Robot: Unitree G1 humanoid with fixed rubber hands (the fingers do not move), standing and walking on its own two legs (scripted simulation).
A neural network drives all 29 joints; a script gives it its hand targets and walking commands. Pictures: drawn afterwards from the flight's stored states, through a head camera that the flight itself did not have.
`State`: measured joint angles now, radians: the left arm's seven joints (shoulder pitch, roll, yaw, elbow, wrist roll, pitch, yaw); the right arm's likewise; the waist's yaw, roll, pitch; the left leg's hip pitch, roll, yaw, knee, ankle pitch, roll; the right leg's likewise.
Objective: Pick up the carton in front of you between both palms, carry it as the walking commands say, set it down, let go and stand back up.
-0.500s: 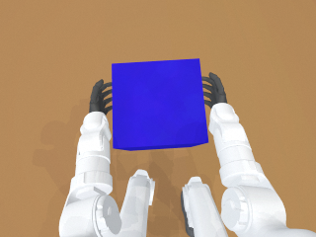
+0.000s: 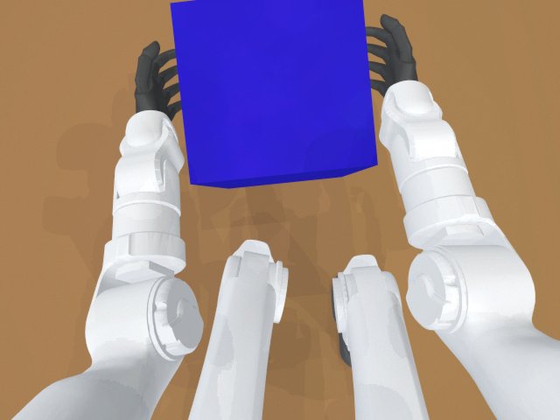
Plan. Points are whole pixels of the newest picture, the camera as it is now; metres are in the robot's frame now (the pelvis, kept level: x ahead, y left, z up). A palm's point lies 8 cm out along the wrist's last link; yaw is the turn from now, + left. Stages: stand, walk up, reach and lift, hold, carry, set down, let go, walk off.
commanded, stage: set down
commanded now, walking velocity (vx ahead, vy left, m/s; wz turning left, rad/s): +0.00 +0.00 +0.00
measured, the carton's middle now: (277, 111) +0.50 +0.09 -0.20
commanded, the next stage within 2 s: none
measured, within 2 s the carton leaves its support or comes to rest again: rests again in 0.86 s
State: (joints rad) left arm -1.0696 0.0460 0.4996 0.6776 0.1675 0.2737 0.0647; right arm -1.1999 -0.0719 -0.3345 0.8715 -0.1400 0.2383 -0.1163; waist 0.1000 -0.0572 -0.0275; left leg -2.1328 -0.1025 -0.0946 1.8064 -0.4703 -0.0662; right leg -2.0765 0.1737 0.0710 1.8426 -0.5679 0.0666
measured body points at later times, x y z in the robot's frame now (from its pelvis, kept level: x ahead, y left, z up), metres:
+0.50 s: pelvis +0.00 +0.00 -0.07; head +0.37 +0.02 +0.19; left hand +0.50 +0.25 -0.24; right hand +0.57 -0.05 -0.25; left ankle +0.12 +0.13 -0.44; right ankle +0.09 -0.12 -0.44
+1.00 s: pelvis +0.00 -0.01 -0.09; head +0.36 +0.02 +0.17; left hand +0.49 +0.24 -0.27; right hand +0.56 -0.06 -0.27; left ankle +0.12 +0.12 -0.44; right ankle +0.09 -0.12 -0.44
